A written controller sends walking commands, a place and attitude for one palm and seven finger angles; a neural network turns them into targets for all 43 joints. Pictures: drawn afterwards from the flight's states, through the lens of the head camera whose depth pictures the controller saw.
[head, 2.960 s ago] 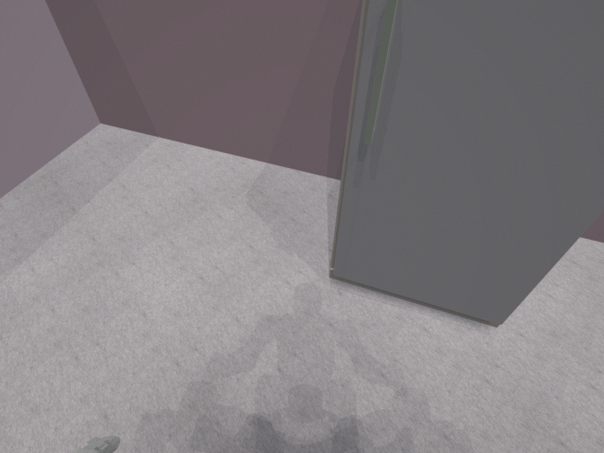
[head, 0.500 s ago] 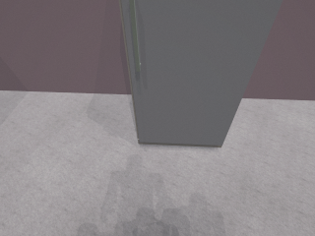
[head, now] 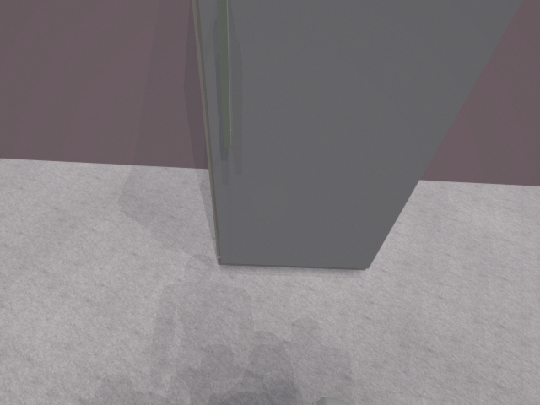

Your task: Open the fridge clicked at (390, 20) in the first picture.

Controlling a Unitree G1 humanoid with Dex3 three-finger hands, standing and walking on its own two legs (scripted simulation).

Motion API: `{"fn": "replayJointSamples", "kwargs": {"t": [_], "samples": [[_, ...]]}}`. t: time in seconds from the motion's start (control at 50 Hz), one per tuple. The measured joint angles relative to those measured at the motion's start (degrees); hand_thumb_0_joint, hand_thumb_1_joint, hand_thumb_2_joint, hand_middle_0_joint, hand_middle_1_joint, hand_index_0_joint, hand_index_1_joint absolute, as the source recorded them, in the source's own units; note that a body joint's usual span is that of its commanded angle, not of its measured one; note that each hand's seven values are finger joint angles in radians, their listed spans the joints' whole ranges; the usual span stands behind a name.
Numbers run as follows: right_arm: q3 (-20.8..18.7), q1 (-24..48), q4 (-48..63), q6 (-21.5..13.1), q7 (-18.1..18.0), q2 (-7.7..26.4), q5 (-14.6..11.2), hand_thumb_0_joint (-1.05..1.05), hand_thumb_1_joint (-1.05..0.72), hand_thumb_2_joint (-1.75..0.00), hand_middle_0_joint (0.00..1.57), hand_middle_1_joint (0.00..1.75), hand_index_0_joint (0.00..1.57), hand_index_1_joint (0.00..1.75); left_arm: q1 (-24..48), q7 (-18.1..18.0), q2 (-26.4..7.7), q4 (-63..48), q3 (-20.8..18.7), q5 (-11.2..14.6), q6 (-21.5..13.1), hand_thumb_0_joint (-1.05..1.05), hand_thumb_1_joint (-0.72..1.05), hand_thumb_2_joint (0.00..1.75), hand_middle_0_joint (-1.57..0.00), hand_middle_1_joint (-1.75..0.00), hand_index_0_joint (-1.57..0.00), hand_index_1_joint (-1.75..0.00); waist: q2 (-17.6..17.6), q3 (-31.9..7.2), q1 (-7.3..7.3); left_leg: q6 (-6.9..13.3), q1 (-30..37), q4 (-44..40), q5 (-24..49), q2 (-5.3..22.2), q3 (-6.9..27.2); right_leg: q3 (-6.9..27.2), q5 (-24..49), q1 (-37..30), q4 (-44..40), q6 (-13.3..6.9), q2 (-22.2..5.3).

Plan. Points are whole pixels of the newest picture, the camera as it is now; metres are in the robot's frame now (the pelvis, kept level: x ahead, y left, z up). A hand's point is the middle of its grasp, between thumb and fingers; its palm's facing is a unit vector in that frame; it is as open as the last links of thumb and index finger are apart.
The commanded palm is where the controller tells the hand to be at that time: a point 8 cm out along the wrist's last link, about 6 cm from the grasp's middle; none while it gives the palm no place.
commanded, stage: take the last steps up to it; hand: left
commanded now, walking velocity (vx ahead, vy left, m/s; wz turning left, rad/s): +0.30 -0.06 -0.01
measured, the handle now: (226, 76) +0.71 +0.14 +0.13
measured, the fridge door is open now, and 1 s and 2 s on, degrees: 0 0 0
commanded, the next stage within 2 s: come to a stop and stand still in 0.38 s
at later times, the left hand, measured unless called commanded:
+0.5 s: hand (203, 367) +0.22 +0.12 -0.18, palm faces +0.08 -0.98 -0.20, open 7.1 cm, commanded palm none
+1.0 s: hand (200, 356) +0.24 +0.13 -0.19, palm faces +0.07 -0.96 -0.28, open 7.3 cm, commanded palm none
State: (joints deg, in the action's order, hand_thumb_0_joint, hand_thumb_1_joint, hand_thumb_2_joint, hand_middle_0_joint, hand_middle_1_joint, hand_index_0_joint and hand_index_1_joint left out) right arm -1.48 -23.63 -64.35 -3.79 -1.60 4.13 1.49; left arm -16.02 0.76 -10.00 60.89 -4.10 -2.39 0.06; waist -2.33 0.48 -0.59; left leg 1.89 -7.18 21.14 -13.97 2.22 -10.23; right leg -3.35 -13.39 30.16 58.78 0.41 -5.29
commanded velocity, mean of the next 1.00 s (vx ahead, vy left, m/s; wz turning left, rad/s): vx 0.03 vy -0.01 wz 0.01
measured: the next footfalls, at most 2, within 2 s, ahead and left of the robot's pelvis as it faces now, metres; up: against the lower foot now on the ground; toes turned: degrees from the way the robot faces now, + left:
right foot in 0.22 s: +0.21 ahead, -0.16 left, +0.00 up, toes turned -9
left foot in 0.60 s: +0.33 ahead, +0.06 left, +0.00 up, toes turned +10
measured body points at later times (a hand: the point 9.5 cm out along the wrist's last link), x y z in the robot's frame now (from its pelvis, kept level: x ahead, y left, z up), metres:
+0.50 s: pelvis +0.19 -0.06 -0.01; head +0.20 -0.06 +0.44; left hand +0.22 +0.18 -0.16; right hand +0.23 -0.30 -0.16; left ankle +0.22 +0.06 -0.70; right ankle +0.17 -0.15 -0.75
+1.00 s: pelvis +0.21 -0.07 -0.02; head +0.23 -0.08 +0.43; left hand +0.24 +0.18 -0.17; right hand +0.30 -0.29 -0.18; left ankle +0.29 +0.06 -0.74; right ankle +0.21 -0.20 -0.75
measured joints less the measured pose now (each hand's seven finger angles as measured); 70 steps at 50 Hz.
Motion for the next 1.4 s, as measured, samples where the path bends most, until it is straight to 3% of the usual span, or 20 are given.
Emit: {"fn": "replayJointSamples", "kwargs": {"t": [0.1,0.2,0.24,0.28,0.32,0.36,0.46,0.54,0.58,0.6,0.7,0.78,0.84,0.92,0.98,1.06,1.14,1.26,1.32,1.4], "samples": [[-0.29,-2.66,-1.93,0.39,0.27,-0.85,0.31,0.01,-0.9,-0.9,0.2,0.3,0.2,0.3,4.51,0.09,-0.6,-1.39,-0.35,0.31,0.21,0.01,0.93,0.9,-0.2,-0.3,-0.2,-0.3,0.89,1.31,-1.53,-1.26,4.04,-2.28,-1.68,-0.1,-0.28,-1.04,1.25,0.28,-12.16,0.58,-1.45],[-0.9,-4.06,-2.96,0.99,0.51,-0.09,0.66,0.01,-0.9,-0.9,0.21,0.3,0.21,0.3,8.29,0.31,0.08,-2.43,-0.15,0.4,-0.71,0.01,0.92,0.9,-0.2,-0.3,-0.2,-0.3,2.52,2.72,-3.34,-3.72,6.1,1.09,-6.82,1.54,-0.16,-2.99,1.08,-4.51,-23.66,-0.53,0.09],[-1.04,-4.75,-3.43,1.3,0.81,0.24,0.23,0.01,-0.9,-0.9,0.21,0.3,0.21,0.3,9.06,0.31,0.33,-3.03,0.11,0.23,-2.51,0.01,0.92,0.9,-0.2,-0.3,-0.2,-0.3,2.98,2.93,-3.03,-3.77,3.8,9.52,-11.22,3.08,0.53,-4.05,4.91,-7.46,-26.95,-1.81,0.98],[-1.04,-3.19,-3.61,2.54,1.12,1.28,-0.27,0.01,-0.9,-0.9,0.21,0.3,0.2,0.3,9.32,-0.18,1.29,-3.22,0.46,0.6,-4.0,0.01,0.92,0.9,-0.2,-0.3,-0.2,-0.3,4.0,3.7,-2.54,-2.13,-2.93,27.01,-14.54,3.62,4.49,-5.28,2.16,-7.91,-23.46,-2.66,1.69],[-1.53,-1.02,-3.1,3.32,1.17,2.47,-0.25,0.01,-0.91,-0.9,0.21,0.3,0.2,0.3,8.29,-0.65,2.23,-2.93,0.85,0.84,-4.17,0.0,0.91,0.9,-0.2,-0.3,-0.2,-0.3,4.29,3.32,-1.95,-1.17,-9.66,40.11,-12.09,3.46,6.43,-6.07,-0.58,-10.34,-24.52,-2.93,2.39],[-2.02,1.43,-1.71,3.44,1.08,3.66,0.04,0.01,-0.91,-0.9,0.2,0.3,0.2,0.3,6.84,-1.86,2.82,-2.7,0.03,1.46,-4.47,-0.01,0.93,0.9,-0.2,-0.3,-0.2,-0.3,4.51,2.55,-1.44,-1.22,-15.0,44.58,-8.09,3.99,6.72,-6.84,-0.31,-13.3,-28.07,-2.7,3.24],[-2.53,7.94,2.82,3.06,0.98,5.81,0.29,0.01,-0.91,-0.9,0.2,0.3,0.2,0.29,3.29,-2.44,1.23,-1.09,0.49,0.68,-4.5,-0.03,0.96,0.9,-0.2,-0.3,-0.2,-0.3,4.19,0.78,-0.58,-2.71,-21.15,35.58,-4.25,4.8,4.98,-7.82,0.06,-18.8,-34.6,-2.84,4.49],[-1.97,12.72,5.09,2.47,1.23,6.44,0.05,0.01,-0.91,-0.9,0.2,0.29,0.2,0.29,0.47,-2.07,1.2,1.12,1.51,0.6,-3.73,-0.02,0.95,0.9,-0.2,-0.3,-0.2,-0.3,3.74,0.91,0.9,-3.09,-19.44,22.71,-1.92,4.08,4.05,-7.64,-1.9,-22.1,-35.32,-1.94,4.93],[-1.22,14.67,5.5,2.11,1.02,6.39,-0.16,0.01,-0.91,-0.9,0.2,0.29,0.2,0.29,-0.89,-2.24,1.5,2.14,2.02,0.78,-2.98,-0.01,0.94,0.9,-0.2,-0.3,-0.2,-0.3,3.63,1.41,1.82,-3.23,-16.22,14.81,3.75,3.37,4.15,-7.34,-3.88,-23.39,-33.75,-1.18,5.15],[-0.84,15.38,5.55,1.84,0.88,6.23,-0.22,0.01,-0.91,-0.9,0.2,0.29,0.2,0.29,-1.58,-2.37,1.61,2.6,2.29,0.91,-2.46,-0.01,0.93,0.9,-0.2,-0.3,-0.2,-0.3,3.53,1.54,2.2,-2.27,-14.34,12.17,6.75,3.23,4.03,-7.15,-5.26,-23.77,-32.3,-0.72,5.19],[0.53,19.14,5.98,2.5,-0.14,3.22,-0.79,0.01,-0.91,-0.9,0.2,0.3,0.2,0.29,-1.9,-3.12,1.15,2.69,2.83,1.37,0.65,0.0,0.92,0.9,-0.2,-0.3,-0.2,-0.3,-0.59,3.13,3.9,1.14,-11.09,10.41,1.67,0.77,1.19,-2.69,-13.05,-20.32,-21.36,1.2,2.56],[0.1,21.63,7.31,3.94,-0.43,2.51,-0.49,0.0,-0.91,-0.9,0.2,0.3,0.2,0.3,-0.01,-3.02,1.24,0.72,1.92,1.19,1.84,0.0,0.91,0.9,-0.2,-0.3,-0.2,-0.3,0.88,5.46,3.44,1.39,-11.07,8.33,3.54,1.19,0.95,0.81,-18.12,-12.6,-7.02,1.4,3.34],[-0.54,21.78,7.64,4.73,-0.25,2.6,-0.34,0.01,-0.9,-0.9,0.21,0.3,0.21,0.3,1.35,-2.94,0.54,-1.24,0.94,1.08,2.34,0.0,0.91,0.9,-0.2,-0.3,-0.2,-0.3,1.9,6.18,2.97,1.02,-11.75,8.0,4.42,1.77,1.04,1.95,-17.3,-8.74,-2.69,1.62,3.4],[-1.71,20.06,7.17,5.43,0.12,3.71,-0.09,0.0,-0.91,-0.9,0.21,0.3,0.21,0.3,2.47,-2.94,-0.32,-3.43,0.27,0.91,2.2,0.0,0.91,0.9,-0.2,-0.3,-0.2,-0.3,3.23,5.59,2.24,0.14,-13.05,8.92,4.95,2.31,1.72,1.43,-14.6,-9.53,-8.97,1.04,2.56],[-2.26,17.55,6.35,6.02,0.64,4.7,-0.25,0.0,-0.91,-0.9,0.21,0.3,0.21,0.3,1.39,-2.91,-0.99,-4.27,0.63,0.51,0.72,0.0,0.91,0.9,-0.2,-0.3,-0.2,-0.3,2.82,3.31,1.92,-0.97,-14.84,11.71,3.7,1.82,1.77,1.3,-8.68,-14.96,-23.52,0.36,1.42],[-2.62,13.59,4.67,7.76,1.58,6.71,-0.41,0.01,-0.91,-0.9,0.2,0.3,0.2,0.3,0.01,-2.66,0.52,-2.75,1.86,0.15,0.78,0.0,0.91,0.9,-0.2,-0.3,-0.2,-0.3,4.17,0.56,1.92,-2.11,-16.03,19.36,-6.77,0.6,5.71,1.02,-4.77,-15.71,-25.34,0.44,1.99],[-2.33,9.76,3.64,6.94,1.85,7.68,-0.27,0.01,-0.91,-0.9,0.2,0.3,0.2,0.29,-0.95,-2.13,1.65,-1.71,2.47,0.27,0.52,0.0,0.91,0.9,-0.2,-0.3,-0.2,-0.3,3.53,-0.94,1.47,-2.59,-14.16,23.19,-6.29,-0.13,7.12,1.28,-1.97,-17.55,-30.59,0.47,2.11],[-1.36,6.06,2.5,5.42,0.79,7.99,-0.54,0.01,-0.91,-0.9,0.2,0.3,0.2,0.29,0.5,-2.4,1.42,-0.72,2.16,0.83,-0.01,0.01,0.92,0.9,-0.21,-0.3,-0.21,-0.3,3.33,0.3,1.17,-2.71,-5.62,8.7,-2.06,0.32,7.23,-0.31,-2.23,-16.87,-30.03,1.43,2.21],[-0.53,5.96,3.77,5.15,0.72,7.17,-0.44,0.01,-0.91,-0.9,0.2,0.3,0.2,0.29,1.04,-3.6,0.63,-0.42,2.75,0.93,-0.6,0.01,0.92,0.9,-0.21,-0.3,-0.2,-0.3,2.24,1.82,0.91,-1.44,-7.39,11.99,-4.91,-0.3,6.91,0.02,-3.18,-15.48,-27.65,2.01,1.39],[0.94,4.46,6.58,3.43,0.62,5.87,-0.24,0.01,-0.91,-0.9,0.2,0.3,0.2,0.29,1.25,-3.11,-0.23,-0.21,3.8,1.04,0.22,0.01,0.92,0.9,-0.21,-0.3,-0.2,-0.3,2.52,2.14,0.22,-0.17,-7.8,13.08,-5.6,-1.83,6.61,1.51,-5.29,-14.71,-25.53,-0.28,0.74]]}}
